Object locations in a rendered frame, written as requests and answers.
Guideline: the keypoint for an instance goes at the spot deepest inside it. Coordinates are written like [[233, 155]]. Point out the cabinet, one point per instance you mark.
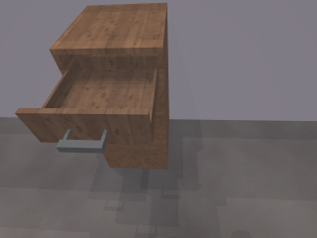
[[124, 30]]

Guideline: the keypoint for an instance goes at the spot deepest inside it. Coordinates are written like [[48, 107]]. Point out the handle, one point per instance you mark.
[[82, 146]]

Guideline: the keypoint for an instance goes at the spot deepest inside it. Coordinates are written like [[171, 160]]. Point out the drawer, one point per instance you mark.
[[114, 93]]

